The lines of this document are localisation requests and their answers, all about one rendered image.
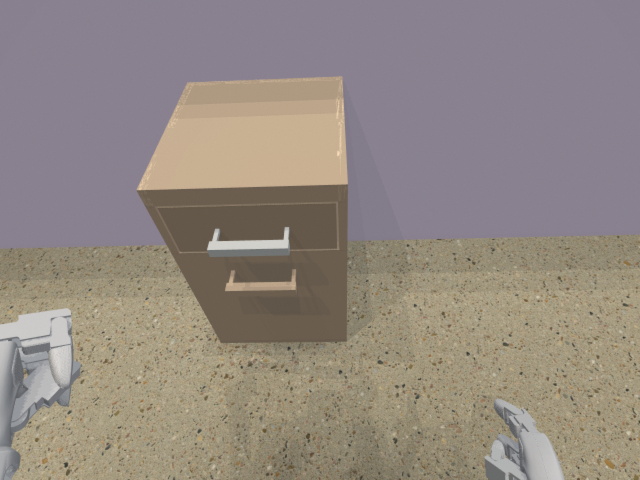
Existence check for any drawer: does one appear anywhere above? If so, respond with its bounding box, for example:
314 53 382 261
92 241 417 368
158 202 337 252

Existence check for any right robot hand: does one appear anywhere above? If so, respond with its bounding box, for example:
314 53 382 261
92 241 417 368
485 399 565 480

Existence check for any handle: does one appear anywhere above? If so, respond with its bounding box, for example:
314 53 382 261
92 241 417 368
225 282 297 296
207 227 290 257

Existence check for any cabinet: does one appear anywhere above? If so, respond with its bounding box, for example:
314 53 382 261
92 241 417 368
136 76 348 343

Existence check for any left robot hand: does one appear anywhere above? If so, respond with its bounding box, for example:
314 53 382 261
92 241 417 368
0 308 81 447

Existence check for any robot left forearm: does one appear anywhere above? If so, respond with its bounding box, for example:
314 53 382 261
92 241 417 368
0 446 21 480

